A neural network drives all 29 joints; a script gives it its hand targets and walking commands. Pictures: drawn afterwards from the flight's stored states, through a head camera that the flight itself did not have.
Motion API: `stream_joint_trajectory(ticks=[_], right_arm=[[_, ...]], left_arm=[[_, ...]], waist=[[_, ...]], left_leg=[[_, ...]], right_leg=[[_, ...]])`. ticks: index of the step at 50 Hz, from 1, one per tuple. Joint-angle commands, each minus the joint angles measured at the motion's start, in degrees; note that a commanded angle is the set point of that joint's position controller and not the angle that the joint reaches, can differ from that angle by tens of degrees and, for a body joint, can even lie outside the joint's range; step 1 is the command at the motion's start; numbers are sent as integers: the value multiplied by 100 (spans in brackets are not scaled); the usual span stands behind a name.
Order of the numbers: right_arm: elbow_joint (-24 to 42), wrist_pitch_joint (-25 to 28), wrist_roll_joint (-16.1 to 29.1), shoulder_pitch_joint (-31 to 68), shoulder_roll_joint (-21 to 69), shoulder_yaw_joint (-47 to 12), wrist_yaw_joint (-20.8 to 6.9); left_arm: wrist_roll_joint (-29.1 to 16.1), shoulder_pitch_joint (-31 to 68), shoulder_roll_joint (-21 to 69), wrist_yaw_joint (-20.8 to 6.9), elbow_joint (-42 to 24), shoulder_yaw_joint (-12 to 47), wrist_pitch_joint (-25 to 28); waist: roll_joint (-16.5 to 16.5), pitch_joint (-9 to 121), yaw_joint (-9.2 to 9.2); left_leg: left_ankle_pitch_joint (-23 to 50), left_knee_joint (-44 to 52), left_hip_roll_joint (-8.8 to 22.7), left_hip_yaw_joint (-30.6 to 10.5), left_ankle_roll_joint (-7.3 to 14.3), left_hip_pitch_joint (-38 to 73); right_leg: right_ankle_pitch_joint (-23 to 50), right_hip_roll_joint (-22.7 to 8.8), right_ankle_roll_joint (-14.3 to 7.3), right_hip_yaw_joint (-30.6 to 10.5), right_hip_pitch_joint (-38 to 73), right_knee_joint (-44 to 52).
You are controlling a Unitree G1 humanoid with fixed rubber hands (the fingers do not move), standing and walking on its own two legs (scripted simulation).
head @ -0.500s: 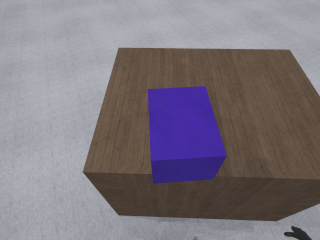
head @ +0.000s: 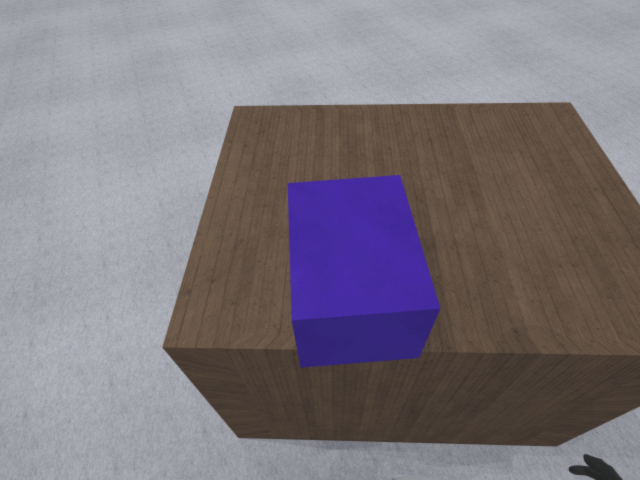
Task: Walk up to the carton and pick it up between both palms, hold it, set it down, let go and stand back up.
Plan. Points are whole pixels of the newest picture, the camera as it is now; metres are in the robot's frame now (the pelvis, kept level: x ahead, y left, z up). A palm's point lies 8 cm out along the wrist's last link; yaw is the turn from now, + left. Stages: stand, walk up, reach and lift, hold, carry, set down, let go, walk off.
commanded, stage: walk up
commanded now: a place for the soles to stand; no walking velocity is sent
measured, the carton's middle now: (351, 268) +0.42 -0.02 -0.04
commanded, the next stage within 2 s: none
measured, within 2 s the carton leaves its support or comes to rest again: neither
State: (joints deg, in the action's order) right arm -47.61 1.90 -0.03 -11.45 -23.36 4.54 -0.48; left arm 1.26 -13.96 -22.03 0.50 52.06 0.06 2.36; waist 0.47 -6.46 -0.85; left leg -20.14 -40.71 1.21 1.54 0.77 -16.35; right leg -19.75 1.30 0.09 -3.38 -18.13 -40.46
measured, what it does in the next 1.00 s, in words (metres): steps on the spot: left foot, then right foot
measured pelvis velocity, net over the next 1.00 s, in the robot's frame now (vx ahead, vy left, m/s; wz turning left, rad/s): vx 0.00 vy -0.05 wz -0.04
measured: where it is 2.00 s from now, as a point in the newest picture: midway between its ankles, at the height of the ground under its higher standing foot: outside the picture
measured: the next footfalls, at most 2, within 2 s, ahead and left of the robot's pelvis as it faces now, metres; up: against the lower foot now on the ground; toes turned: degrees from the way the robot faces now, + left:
left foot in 0.46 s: +0.05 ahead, +0.11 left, +0.00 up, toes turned +2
right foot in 0.74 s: +0.06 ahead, -0.16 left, +0.00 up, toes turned +2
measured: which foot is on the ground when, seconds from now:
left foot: down 0.00-0.20, up 0.22-0.44, down 0.46-0.76, up 0.78-1.00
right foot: down 0.00-0.50, up 0.52-0.72, down 0.74-1.00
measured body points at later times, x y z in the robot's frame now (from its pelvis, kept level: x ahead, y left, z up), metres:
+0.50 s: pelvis -0.01 -0.02 +0.00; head +0.01 -0.03 +0.45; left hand +0.07 +0.28 -0.12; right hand +0.08 -0.35 -0.11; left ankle +0.01 +0.11 -0.72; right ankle +0.02 -0.15 -0.72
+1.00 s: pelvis +0.00 -0.05 +0.00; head +0.03 -0.06 +0.45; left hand +0.07 +0.27 -0.11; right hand +0.09 -0.37 -0.12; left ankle +0.00 +0.08 -0.69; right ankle +0.02 -0.16 -0.72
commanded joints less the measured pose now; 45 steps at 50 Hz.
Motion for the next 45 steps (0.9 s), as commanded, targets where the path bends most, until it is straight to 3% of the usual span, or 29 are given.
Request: stream_joint_trajectory(ticks=[1, 4, 5, 6, 7, 8, 9, 10, 11, 12, 14, 16, 20, 22, 23, 24, 25, 26, 27, 30, 33, 35, 36, 37, 38, 39, 40, 41, 45], right_arm=[[46, 288, -59, -420, -1828, 440, 187], [156, 322, -146, -165, -1554, 307, 204], [203, 264, -118, -117, -1555, 330, 150], [245, 248, -132, 98, -1543, 291, 118], [317, 200, -89, 218, -1438, 295, 81], [348, 168, -56, 219, -1340, 246, 100], [485, 128, 56, 373, -1092, 182, 109], [603, 62, 19, 394, -816, 106, 92], [439, -10, 9, 329, -943, 135, 113], [458, -24, -75, 195, -1063, 191, 103], [417, 44, -47, 122, -1076, 179, 68], [311, 65, -39, 72, -1096, 206, 79], [215, 101, -1, -92, -1013, 198, 81], [23, 160, -44, -558, -990, 220, 103], [-29, 183, -66, -739, -1129, 253, 135], [39, 221, -140, -722, -1346, 352, 169], [-1, 236, -179, -787, -1791, 411, 178], [82, 233, -98, -544, -1967, 494, 172], [105, 252, -113, -412, -1885, 478, 155], [189, 279, -110, -127, -1614, 400, 105], [231, 222, -156, -521, -1640, 434, 66], [356, 143, -90, -41, -1712, 422, 40], [458, 98, -63, 293, -1596, 362, 33], [516, 53, -45, 349, -1243, 249, 35], [668, 28, 14, 331, -760, 129, 38], [710, -61, 43, 309, -829, 93, 83], [586, -98, 17, 203, -1121, 197, 123], [484, -87, 24, 74, -1160, 201, 124], [323, -25, 50, -93, -1017, 146, 92]], left_arm=[[-21, 245, -1299, -51, -488, -418, -145], [-65, 63, -1137, -131, -460, -489, -98], [-68, -2, -1180, -111, -494, -468, -3], [-89, -318, -1032, -107, -358, -451, 60], [-99, -508, -1114, -84, -299, -470, 123], [-74, -628, -1305, -58, -200, -516, 148], [-23, -705, -1641, -11, -176, -602, 177], [-7, -539, -1776, 25, -286, -586, 215], [14, -518, -1955, 13, -226, -609, 190], [7, -464, -1967, 1, -274, -610, 176], [12, -315, -1810, 13, -374, -627, 144], [12, -280, -1651, 5, -272, -566, 137], [-9, 88, -1628, -57, -381, -534, 26], [-35, 582, -1532, -70, -514, -483, -28], [-119, 799, -1312, -81, -581, -417, -40], [-127, 949, -1094, -77, -668, -324, -40], [-144, 761, -890, -72, -655, -293, -63], [-77, 561, -1313, -38, -524, -461, -106], [-67, 376, -1399, -64, -488, -485, -114], [-51, -140, -1305, -147, -403, -541, -17], [-54, 149, -1240, -154, -519, -533, 66], [-66, -411, -1148, -115, -297, -494, 105], [-80, -765, -1114, -99, -171, -472, 128], [-30, -1057, -1354, -42, 29, -576, 187], [25, -1211, -1931, 8, 42, -693, 257], [22, -901, -2040, 19, -127, -659, 247], [47, -745, -2114, 13, -151, -704, 178], [50, -553, -2193, 36, -217, -732, 179], [-49, -603, -1576, 72, -180, -540, 266]], waist=[[391, 617, -207], [489, 383, 70], [931, 548, 28], [913, 710, 255], [832, 970, 241], [468, 1043, 292], [-494, 910, 306], [-615, 682, 268], [-493, 628, 273], [-615, 457, 198], [-706, 327, 207], [-754, 269, 210], [-1196, 485, 114], [-1107, 552, -244], [-887, 410, -347], [-160, 303, -458], [458, 379, -435], [361, 292, -334], [150, 67, -183], [802, 27, 16], [1063, 232, -107], [1408, 568, 212], [1290, 504, 398], [630, 556, 519], [-1085, 383, 517], [-925, 188, 369], [-546, 189, 409], [-535, 138, 322], [-731, 614, 212]], left_leg=[[933, 2131, 2435, -2325, 1410, 1019], [2152, 1634, 1963, -1821, 1179, 917], [2313, 1427, 1682, -1230, 1033, 955], [2792, 1005, 1540, -949, 888, 942], [2673, 576, 1134, -577, 622, 672], [2362, 43, 840, -205, 392, 364], [1300, -923, 402, 155, 126, -438], [-814, -1106, -86, 166, 38, -1180], [-1946, -1325, -14, -212, 106, -1121], [-1960, -1340, -9, -291, 107, -1211], [-1596, -862, 107, -276, 149, -1262], [-1252, -676, 46, -170, 63, -1065], [-729, 10, -1, -11, 112, -146], [293, 848, -85, 121, 161, 795], [295, 1177, 168, -194, 237, 1100], [12, 1577, 653, -1017, 446, 1374], [-1159, 2490, 1766, -2449, 949, 1298], [-1595, 2819, 2418, -2904, 1340, 938], [-1485, 2747, 2490, -2870, 1503, 619], [25, 2310, 1852, -1824, 1111, 781], [2119, 1651, 1803, -1451, 1233, 1131], [1797, 1075, 1560, -908, 985, 508], [1795, 516, 1321, -522, 868, 113], [1270, -494, 852, -96, 583, -349], [-207, -2113, 107, 307, 176, -1454], [-1429, -1967, -166, -266, 91, -2076], [-1612, -1943, -125, -535, 135, -1957], [-1459, -1975, -45, -625, 123, -1963], [-973, -1331, 200, -655, 69, -1673]], right_leg=[[-1210, -174, -142, -304, -1329, -1451], [-1172, -283, -212, -157, -938, -694], [-1065, -205, -227, 248, -604, -127], [-365, -173, -289, 356, -181, 522], [848, -176, -318, 232, 417, 995], [1758, -319, -476, -246, 783, 1089], [2370, -856, -743, -1332, 1059, 1329], [1919, -1539, -1238, -2680, 1191, 1682], [1256, -1817, -1520, -2965, 962, 1886], [587, -1819, -1557, -3081, 682, 2091], [991, -1424, -1341, -2411, 881, 1830], [1878, -1415, -1217, -2435, 702, 1876], [1143, -1168, -1119, -1795, 210, 1741], [800, -856, -895, -1489, -477, 1338], [556, -672, -659, -1117, -891, 922], [573, -227, -487, -1005, -1459, 40], [-363, 378, -238, -358, -1895, -1012], [-1143, 185, -154, -211, -1771, -1791], [-1209, 35, -147, -286, -1673, -1886], [-974, -110, -162, -26, -1316, -1247], [-1459, -143, -186, 341, -1018, -517], [-503, -107, -285, 616, -5, 457], [95, -109, -346, 585, 495, 1231], [572, -105, -336, -3, 934, 1498], [1287, -1303, -548, -2384, 1193, 2141], [853, -1677, -902, -3481, 1164, 2460], [81, -1737, -999, -3567, 1084, 2571], [351, -1712, -1033, -3353, 1082, 2394], [3413, -1396, -956, -2357, 1715, 1568]])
